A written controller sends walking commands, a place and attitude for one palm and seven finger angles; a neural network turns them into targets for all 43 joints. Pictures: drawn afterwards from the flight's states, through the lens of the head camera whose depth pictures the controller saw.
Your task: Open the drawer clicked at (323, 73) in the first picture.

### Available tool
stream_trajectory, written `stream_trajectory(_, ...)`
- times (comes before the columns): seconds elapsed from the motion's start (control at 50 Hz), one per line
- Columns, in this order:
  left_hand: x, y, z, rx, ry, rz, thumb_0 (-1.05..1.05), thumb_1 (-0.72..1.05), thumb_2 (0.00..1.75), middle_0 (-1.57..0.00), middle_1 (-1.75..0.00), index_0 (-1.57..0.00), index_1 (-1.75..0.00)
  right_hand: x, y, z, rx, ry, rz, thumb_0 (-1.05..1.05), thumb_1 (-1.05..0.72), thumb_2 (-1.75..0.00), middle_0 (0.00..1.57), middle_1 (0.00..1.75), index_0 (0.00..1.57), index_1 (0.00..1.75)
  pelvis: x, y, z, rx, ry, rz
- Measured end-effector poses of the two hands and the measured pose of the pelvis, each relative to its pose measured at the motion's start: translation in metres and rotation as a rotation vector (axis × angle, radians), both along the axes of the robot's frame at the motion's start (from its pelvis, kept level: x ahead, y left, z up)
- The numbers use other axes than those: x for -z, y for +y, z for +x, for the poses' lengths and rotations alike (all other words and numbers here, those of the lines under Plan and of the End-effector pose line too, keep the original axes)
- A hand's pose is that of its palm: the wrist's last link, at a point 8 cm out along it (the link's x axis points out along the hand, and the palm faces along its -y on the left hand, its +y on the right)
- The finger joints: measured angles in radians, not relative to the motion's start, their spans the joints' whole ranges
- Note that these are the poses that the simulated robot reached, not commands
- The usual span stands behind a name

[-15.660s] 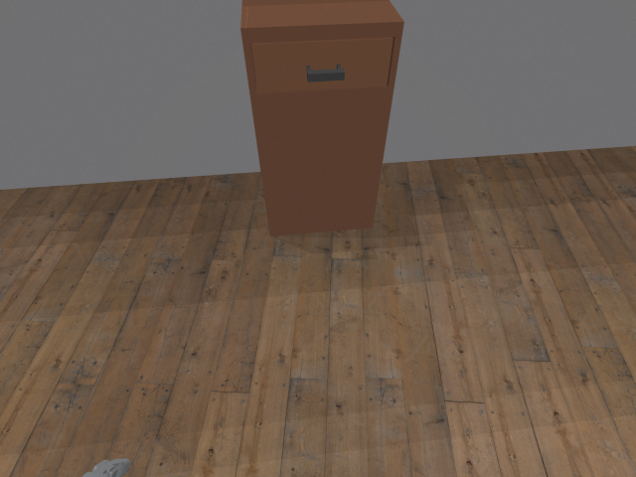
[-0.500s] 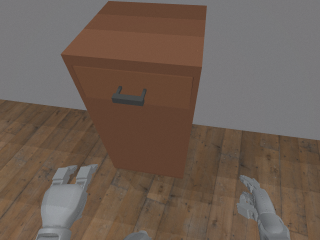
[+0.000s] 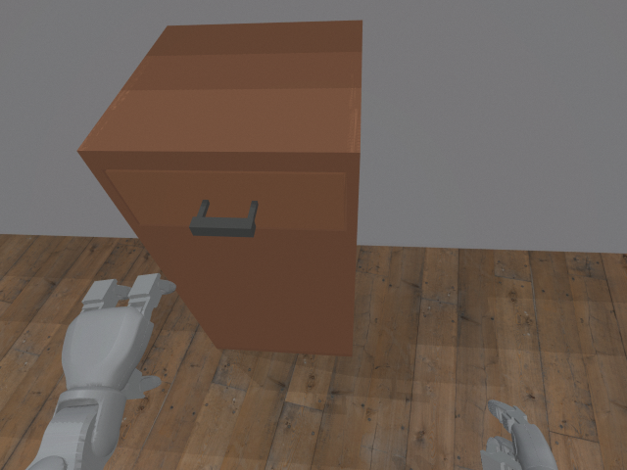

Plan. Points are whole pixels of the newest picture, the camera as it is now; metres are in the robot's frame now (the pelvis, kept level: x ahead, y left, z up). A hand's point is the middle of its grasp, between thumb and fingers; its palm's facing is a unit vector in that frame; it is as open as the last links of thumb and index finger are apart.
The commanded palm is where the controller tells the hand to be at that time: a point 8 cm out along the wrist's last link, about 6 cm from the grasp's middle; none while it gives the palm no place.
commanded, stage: raise the hand with hooked fingers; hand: left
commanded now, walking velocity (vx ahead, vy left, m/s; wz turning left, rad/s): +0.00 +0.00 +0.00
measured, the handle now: (226, 216) +0.50 +0.21 -0.02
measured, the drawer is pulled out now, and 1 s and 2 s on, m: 0.00 0.00 0.00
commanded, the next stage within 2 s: move the hooked fingers above the handle in 0.88 s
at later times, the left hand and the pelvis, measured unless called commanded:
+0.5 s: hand (105, 284) +0.29 +0.28 +0.10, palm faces +0.05 -0.08 -1.00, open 13.8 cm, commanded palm +0.27 +0.28 +0.16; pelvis -0.01 +0.04 +0.02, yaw +1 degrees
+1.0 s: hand (95, 299) +0.28 +0.28 +0.09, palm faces +0.05 -0.09 -1.00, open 13.9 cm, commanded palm +0.26 +0.29 +0.15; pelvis -0.03 +0.04 +0.02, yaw +1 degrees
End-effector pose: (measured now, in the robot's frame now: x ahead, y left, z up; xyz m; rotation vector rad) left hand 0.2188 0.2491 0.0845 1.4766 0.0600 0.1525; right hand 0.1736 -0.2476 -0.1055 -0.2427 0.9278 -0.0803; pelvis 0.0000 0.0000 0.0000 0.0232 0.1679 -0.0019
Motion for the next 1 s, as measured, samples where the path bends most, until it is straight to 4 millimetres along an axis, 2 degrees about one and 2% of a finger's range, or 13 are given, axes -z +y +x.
stream_trajectory(0.12, -0.013, 0.002, 0.017, 0.0, -0.006, -0.013, 0.0, -0.23, 0.41, -0.3, -1.03, -0.3, -1.03, -0.012, 0.01, 0.008, 0.02, -0.037, 0.008, 0.01, -0.9, -0.9, 0.2, 0.3, 0.2, 0.3, -0.005, 0.01, 0.0, 0.002, -0.032, -0.006)
stream_trajectory(0.28, -0.038, 0.01, 0.035, 0.023, -0.02, 0.0, 0.0, -0.4, 0.34, -0.32, -1.14, -0.31, -1.14, -0.026, 0.047, 0.02, -0.013, -0.087, 0.066, 0.01, -0.9, -0.9, 0.2, 0.3, 0.2, 0.3, -0.012, 0.022, -0.003, -0.001, -0.078, -0.016)
stream_trajectory(0.38, -0.053, 0.02, 0.044, 0.017, -0.01, 0.009, 0.0, -0.45, 0.31, -0.32, -1.18, -0.31, -1.18, -0.028, 0.068, 0.019, -0.043, -0.081, 0.093, 0.01, -0.9, -0.9, 0.2, 0.3, 0.2, 0.3, -0.015, 0.029, -0.007, -0.009, -0.099, -0.021)
stream_trajectory(0.46, -0.064, 0.027, 0.05, 0.029, 0.002, 0.012, -0.01, -0.47, 0.3, -0.32, -1.19, -0.31, -1.19, -0.028, 0.076, 0.012, -0.055, -0.06, 0.096, 0.01, -0.9, -0.9, 0.21, 0.3, 0.2, 0.3, -0.018, 0.033, -0.009, -0.016, -0.112, -0.025)
stream_trajectory(0.6, -0.071, 0.037, 0.054, 0.06, 0.03, 0.003, -0.01, -0.49, 0.3, -0.32, -1.2, -0.31, -1.2, -0.024, 0.075, -0.008, -0.042, -0.009, 0.082, 0.01, -0.9, -0.89, 0.21, 0.3, 0.2, 0.3, -0.02, 0.04, -0.015, -0.017, -0.119, -0.031)
stream_trajectory(0.78, -0.061, 0.036, 0.037, 0.121, 0.025, 0.0, -0.01, -0.49, 0.3, -0.32, -1.2, -0.32, -1.2, -0.018, 0.063, -0.033, -0.018, 0.049, 0.044, 0.01, -0.9, -0.9, 0.2, 0.3, 0.2, 0.3, -0.02, 0.044, -0.022, -0.016, -0.112, -0.033)
stream_trajectory(0.88, -0.063, 0.039, 0.034, 0.099, -0.011, 0.01, -0.01, -0.49, 0.3, -0.32, -1.2, -0.32, -1.2, -0.016, 0.061, -0.036, -0.011, 0.055, 0.044, 0.01, -0.9, -0.9, 0.2, 0.3, 0.2, 0.3, -0.02, 0.044, -0.025, -0.02, -0.112, -0.032)
stream_trajectory(1.0, -0.063, 0.038, 0.034, 0.071, 0.008, 0.005, -0.01, -0.49, 0.3, -0.32, -1.2, -0.32, -1.2, -0.018, 0.065, -0.031, -0.015, 0.026, 0.062, 0.01, -0.9, -0.9, 0.2, 0.3, 0.2, 0.3, -0.02, 0.041, -0.027, -0.019, -0.118, -0.03)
